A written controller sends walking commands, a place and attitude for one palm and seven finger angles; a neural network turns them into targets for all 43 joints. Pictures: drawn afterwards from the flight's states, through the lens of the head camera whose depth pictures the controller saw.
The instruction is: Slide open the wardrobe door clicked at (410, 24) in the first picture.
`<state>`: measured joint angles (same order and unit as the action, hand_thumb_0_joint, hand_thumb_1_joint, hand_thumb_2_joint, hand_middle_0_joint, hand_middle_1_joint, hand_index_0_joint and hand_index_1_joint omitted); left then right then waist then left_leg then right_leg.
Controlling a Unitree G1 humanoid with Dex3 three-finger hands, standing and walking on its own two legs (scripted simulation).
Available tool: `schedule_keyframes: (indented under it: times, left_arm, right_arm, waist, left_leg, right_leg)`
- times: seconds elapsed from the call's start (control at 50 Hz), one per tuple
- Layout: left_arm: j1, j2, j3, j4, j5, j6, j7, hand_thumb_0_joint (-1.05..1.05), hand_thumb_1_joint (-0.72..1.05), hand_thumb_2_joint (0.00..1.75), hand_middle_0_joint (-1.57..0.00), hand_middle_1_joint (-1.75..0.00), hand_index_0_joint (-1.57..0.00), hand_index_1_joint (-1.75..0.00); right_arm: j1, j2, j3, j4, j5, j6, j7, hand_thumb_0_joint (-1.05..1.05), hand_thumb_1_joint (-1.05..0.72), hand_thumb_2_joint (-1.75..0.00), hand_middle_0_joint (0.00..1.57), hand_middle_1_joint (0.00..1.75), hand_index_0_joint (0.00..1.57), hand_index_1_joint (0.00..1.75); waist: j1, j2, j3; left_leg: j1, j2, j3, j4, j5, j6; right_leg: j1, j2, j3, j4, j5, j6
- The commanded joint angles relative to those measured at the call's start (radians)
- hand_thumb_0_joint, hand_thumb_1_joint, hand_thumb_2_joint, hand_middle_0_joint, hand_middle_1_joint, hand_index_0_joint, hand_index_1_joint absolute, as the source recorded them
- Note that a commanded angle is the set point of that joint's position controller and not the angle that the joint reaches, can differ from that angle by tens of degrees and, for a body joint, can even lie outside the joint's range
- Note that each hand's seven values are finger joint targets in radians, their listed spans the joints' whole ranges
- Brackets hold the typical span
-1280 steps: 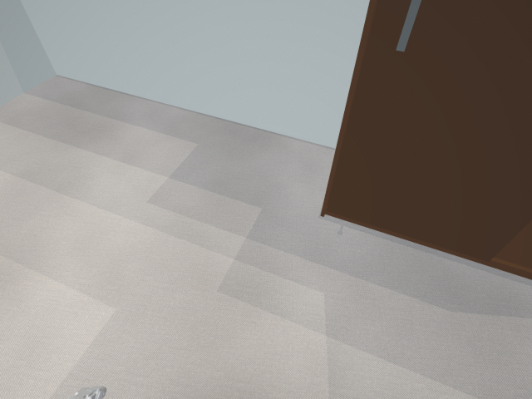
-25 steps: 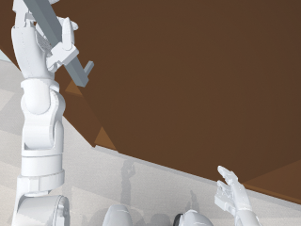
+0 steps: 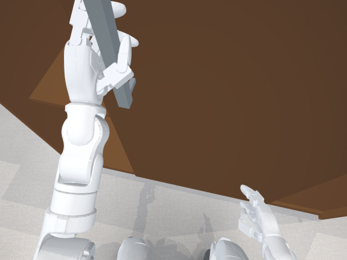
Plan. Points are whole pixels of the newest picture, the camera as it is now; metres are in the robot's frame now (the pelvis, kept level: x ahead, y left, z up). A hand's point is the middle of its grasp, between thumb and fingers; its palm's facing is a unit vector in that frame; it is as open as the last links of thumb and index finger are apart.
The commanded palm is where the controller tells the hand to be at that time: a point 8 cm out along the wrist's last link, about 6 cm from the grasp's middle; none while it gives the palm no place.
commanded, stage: step sideways, sliding the door along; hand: left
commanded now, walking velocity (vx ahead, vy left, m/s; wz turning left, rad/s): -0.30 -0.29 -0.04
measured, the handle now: (117, 44) +0.40 +0.19 +0.22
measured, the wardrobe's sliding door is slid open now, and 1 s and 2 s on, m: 0.38 0.56 0.56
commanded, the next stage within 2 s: stop walking and hold the door there in 0.82 s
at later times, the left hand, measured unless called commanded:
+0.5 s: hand (243, 89) +0.36 -0.01 +0.22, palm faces +0.10 -0.99 -0.03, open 6.2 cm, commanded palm +0.33 -0.02 +0.20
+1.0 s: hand (243, 85) +0.37 -0.01 +0.21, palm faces +0.46 -0.87 -0.16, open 6.3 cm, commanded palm +0.33 +0.02 +0.19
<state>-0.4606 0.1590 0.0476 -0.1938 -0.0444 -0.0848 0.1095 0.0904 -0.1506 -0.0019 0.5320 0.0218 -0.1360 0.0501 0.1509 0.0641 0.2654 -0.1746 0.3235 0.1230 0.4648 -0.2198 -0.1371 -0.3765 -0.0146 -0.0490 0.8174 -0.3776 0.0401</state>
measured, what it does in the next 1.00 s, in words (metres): steps to the right: right foot, then left foot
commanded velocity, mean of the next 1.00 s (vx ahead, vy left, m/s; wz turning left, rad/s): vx -0.03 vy -0.24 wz -0.03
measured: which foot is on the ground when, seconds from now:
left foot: down 0.00-0.08, up 0.10-0.24, down 0.26-0.60, up 0.62-0.72, down 0.74-1.00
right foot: up 0.00-0.06, down 0.08-0.26, up 0.28-0.58, down 0.60-0.74, up 0.76-1.00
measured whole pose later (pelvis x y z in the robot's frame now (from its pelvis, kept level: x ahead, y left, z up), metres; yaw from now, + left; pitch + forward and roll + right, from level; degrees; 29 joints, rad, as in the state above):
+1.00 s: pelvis -0.03 -0.30 -0.01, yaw -2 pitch -3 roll -4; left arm -0.62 0.46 0.34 0.23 -0.06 -0.08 0.09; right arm 0.11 -0.21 -0.01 0.59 0.05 -0.06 0.02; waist 0.12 0.06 0.24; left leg -0.19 0.31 0.09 0.52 -0.26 -0.14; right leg -0.42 -0.01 -0.08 0.81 -0.35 0.04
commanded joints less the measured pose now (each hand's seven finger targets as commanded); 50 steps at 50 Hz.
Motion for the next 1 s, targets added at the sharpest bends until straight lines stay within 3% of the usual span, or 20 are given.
schedule_keyframes:
  times: [0.0,0.04,0.06,0.12,0.2,0.24,0.26,0.28,0.42,0.5,0.54,0.6,0.64,0.68,0.7,0.72,0.74,0.9,0.92,0.98]
  left_arm:
    - [-0.417,-0.025,-0.209,-0.275,0.012,-0.138,-0.066,0.00,0.90,0.90,-0.45,-1.40,-0.45,-1.40]
    - [-0.434,0.041,-0.185,-0.294,0.023,-0.149,-0.065,0.00,0.90,0.90,-0.45,-1.40,-0.45,-1.40]
    - [-0.416,0.099,-0.160,-0.286,0.029,-0.144,-0.054,0.00,0.90,0.90,-0.45,-1.40,-0.45,-1.40]
    - [-0.361,0.056,-0.165,-0.429,0.011,-0.147,-0.036,0.00,0.90,0.90,-0.45,-1.40,-0.45,-1.40]
    - [-0.445,-0.035,-0.254,-0.399,0.007,-0.181,-0.039,0.00,0.90,0.90,-0.45,-1.40,-0.45,-1.40]
    - [-0.470,-0.014,-0.214,-0.317,-0.007,-0.172,-0.068,0.00,0.90,0.90,-0.45,-1.40,-0.45,-1.40]
    - [-0.523,-0.014,-0.190,-0.237,0.013,-0.151,-0.072,0.00,0.90,0.90,-0.45,-1.40,-0.45,-1.40]
    - [-0.591,0.005,-0.145,-0.277,0.009,-0.167,-0.069,0.00,0.90,0.90,-0.45,-1.40,-0.45,-1.40]
    - [-0.609,-0.021,-0.176,-0.082,-0.007,-0.110,-0.088,0.00,0.90,0.90,-0.45,-1.40,-0.45,-1.40]
    - [-0.651,-0.080,-0.246,-0.053,-0.026,-0.092,-0.077,0.00,0.90,0.90,-0.45,-1.40,-0.45,-1.40]
    - [-0.661,-0.011,-0.190,-0.038,-0.016,-0.093,-0.063,0.00,0.90,0.90,-0.45,-1.40,-0.45,-1.40]
    - [-0.627,0.154,-0.092,-0.057,-0.007,-0.084,-0.022,0.00,0.90,0.90,-0.45,-1.40,-0.45,-1.40]
    - [-0.630,0.152,-0.070,-0.118,-0.013,-0.087,-0.017,0.00,0.90,0.90,-0.45,-1.40,-0.45,-1.40]
    - [-0.659,0.102,-0.107,-0.139,-0.025,-0.088,-0.009,0.00,0.90,0.90,-0.45,-1.40,-0.45,-1.40]
    - [-0.668,0.073,-0.128,-0.154,-0.043,-0.096,-0.020,0.00,0.90,0.90,-0.45,-1.40,-0.45,-1.40]
    - [-0.692,0.049,-0.133,-0.162,-0.048,-0.105,-0.039,0.00,0.90,0.90,-0.45,-1.40,-0.45,-1.40]
    - [-0.758,0.045,-0.116,-0.128,-0.025,-0.109,-0.060,0.00,0.90,0.90,-0.45,-1.40,-0.45,-1.40]
    - [-0.680,0.161,-0.038,-0.023,-0.022,-0.061,-0.075,0.00,0.90,0.90,-0.45,-1.40,-0.45,-1.40]
    - [-0.422,0.702,0.501,0.383,0.020,-0.052,-0.020,0.00,0.90,0.90,-0.45,-1.40,-0.45,-1.40]
    - [-0.466,0.634,0.397,0.301,0.020,-0.098,-0.042,0.00,0.90,0.90,-0.45,-1.40,-0.45,-1.40]
  right_arm:
    - [-0.070,-0.148,-0.055,-0.123,0.027,-0.067,-0.017,0.00,-0.90,-0.90,0.20,0.30,0.20,0.30]
    - [-0.093,-0.107,-0.034,-0.127,0.047,-0.063,-0.024,0.00,-0.90,-0.90,0.20,0.30,0.20,0.30]
    - [-0.125,-0.076,-0.021,-0.127,0.041,-0.058,-0.041,0.00,-0.90,-0.90,0.20,0.30,0.20,0.30]
    - [-0.108,-0.087,-0.030,-0.083,0.029,-0.062,-0.072,0.00,-0.90,-0.90,0.20,0.30,0.20,0.30]
    - [-0.098,-0.106,-0.044,-0.056,0.019,-0.006,-0.068,0.00,-0.90,-0.90,0.20,0.30,0.20,0.30]
    - [-0.086,-0.191,-0.105,-0.097,0.017,0.011,-0.042,0.00,-0.90,-0.90,0.20,0.30,0.20,0.30]
    - [-0.089,-0.210,-0.113,-0.097,0.020,0.015,-0.012,0.00,-0.90,-0.90,0.20,0.30,0.20,0.30]
    - [-0.086,-0.197,-0.109,-0.098,0.012,0.006,-0.007,0.00,-0.90,-0.90,0.20,0.30,0.20,0.30]
    - [-0.089,-0.186,-0.079,-0.076,0.012,0.029,-0.032,0.00,-0.90,-0.90,0.20,0.30,0.20,0.30]
    - [-0.067,-0.177,-0.061,-0.082,0.038,0.008,-0.049,0.00,-0.90,-0.90,0.20,0.30,0.20,0.30]
    - [-0.060,-0.166,-0.058,-0.066,0.052,-0.002,-0.050,0.00,-0.90,-0.90,0.20,0.30,0.20,0.30]
    - [-0.053,-0.116,-0.038,-0.033,0.049,0.001,-0.082,0.00,-0.90,-0.90,0.20,0.30,0.20,0.30]
    - [-0.075,-0.132,-0.047,-0.019,0.045,-0.005,-0.102,0.00,-0.90,-0.90,0.20,0.30,0.20,0.30]
    - [-0.048,-0.145,-0.038,0.006,0.039,0.002,-0.106,0.00,-0.90,-0.90,0.20,0.30,0.20,0.30]
    - [-0.021,-0.179,-0.063,-0.007,0.036,0.012,-0.103,0.00,-0.90,-0.90,0.20,0.30,0.20,0.30]
    - [-0.036,-0.219,-0.097,-0.037,0.026,0.017,-0.076,0.00,-0.90,-0.90,0.20,0.30,0.20,0.30]
    - [-0.046,-0.229,-0.099,-0.041,0.029,0.021,-0.027,0.00,-0.90,-0.90,0.20,0.30,0.20,0.30]
    - [-0.023,-0.212,-0.089,-0.075,0.034,0.020,-0.028,0.00,-0.90,-0.90,0.20,0.30,0.20,0.30]
    - [0.043,-0.271,-0.099,-0.001,0.022,0.044,-0.056,0.00,-0.90,-0.90,0.20,0.30,0.20,0.30]
    - [0.035,-0.252,-0.072,-0.037,0.042,0.021,-0.062,0.00,-0.90,-0.90,0.20,0.30,0.20,0.30]
  waist:
    - [-0.180,0.276,-0.553]
    - [-0.153,-0.017,-0.562]
    - [-0.145,-0.243,-0.548]
    - [-0.141,-0.455,-0.640]
    - [-0.200,-0.238,-0.671]
    - [-0.173,0.106,-0.733]
    - [-0.174,0.066,-0.683]
    - [-0.178,0.218,-0.687]
    - [-0.177,0.221,-0.543]
    - [-0.184,0.264,-0.549]
    - [-0.164,0.155,-0.583]
    - [-0.155,-0.239,-0.605]
    - [-0.149,-0.421,-0.610]
    - [-0.200,-0.253,-0.619]
    - [-0.217,-0.043,-0.687]
    - [-0.190,0.198,-0.743]
    - [-0.183,0.089,-0.731]
    - [-0.182,0.317,-0.567]
    - [-0.160,0.318,-0.565]
    - [-0.142,0.322,-0.551]
  left_leg:
    - [0.318,0.055,0.005,0.121,0.711,0.191]
    - [0.137,-0.092,0.030,0.310,0.217,0.202]
    - [-0.121,-0.199,0.029,0.443,-0.314,0.124]
    - [-0.280,-0.270,-0.130,0.586,-0.477,0.106]
    - [0.106,-0.190,-0.049,0.005,0.132,0.114]
    - [0.518,0.237,-0.390,0.009,1.169,0.323]
    - [0.515,0.219,-0.314,0.031,1.103,0.337]
    - [0.496,0.243,-0.345,0.035,1.041,0.358]
    - [0.154,0.127,-0.047,-0.045,0.538,0.249]
    - [0.132,0.072,-0.043,0.049,0.450,0.217]
    - [0.144,-0.018,-0.032,0.204,0.372,0.182]
    - [-0.254,-0.243,-0.008,0.495,-0.377,0.094]
    - [-0.326,-0.252,-0.053,0.485,-0.420,0.118]
    - [-0.075,-0.189,-0.029,0.048,-0.054,0.134]
    - [0.314,-0.027,-0.168,-0.039,0.629,0.205]
    - [0.564,0.238,-0.413,0.037,1.192,0.321]
    - [0.529,0.230,-0.342,0.046,0.989,0.328]
    - [0.331,0.095,-0.019,0.003,0.754,0.231]
    - [0.286,0.085,0.011,-0.016,0.761,0.227]
    - [0.194,-0.020,0.079,0.205,0.536,0.146]
  right_leg:
    - [0.119,0.042,-0.062,-0.295,0.176,-0.002]
    - [0.283,-0.071,0.015,-0.469,0.715,-0.019]
    - [0.374,-0.245,0.178,-0.411,1.153,-0.089]
    - [0.552,-0.295,0.241,-0.247,1.506,-0.206]
    - [0.335,-0.174,0.059,-0.101,1.099,-0.129]
    - [-0.167,-0.018,0.071,0.198,-0.161,-0.036]
    - [-0.253,0.010,0.106,0.317,-0.207,-0.048]
    - [-0.283,-0.022,0.131,0.323,-0.222,-0.043]
    - [0.002,-0.026,-0.009,0.096,0.011,-0.005]
    - [0.144,0.024,-0.070,-0.114,0.040,-0.005]
    - [0.231,-0.005,-0.065,-0.359,0.269,-0.010]
    - [0.467,-0.296,0.180,-0.303,1.234,-0.159]
    - [0.569,-0.285,0.186,-0.208,1.380,-0.200]
    - [0.425,-0.213,0.056,-0.044,1.139,-0.128]
    - [0.088,-0.108,-0.017,0.122,0.717,-0.035]
    - [-0.200,-0.018,0.022,0.269,-0.146,-0.005]
    - [-0.202,-0.033,0.108,0.345,-0.206,-0.036]
    - [-0.050,0.006,-0.048,0.071,0.026,-0.005]
    - [-0.033,0.038,-0.072,0.054,0.028,0.012]
    - [0.148,0.044,-0.096,-0.326,0.260,-0.003]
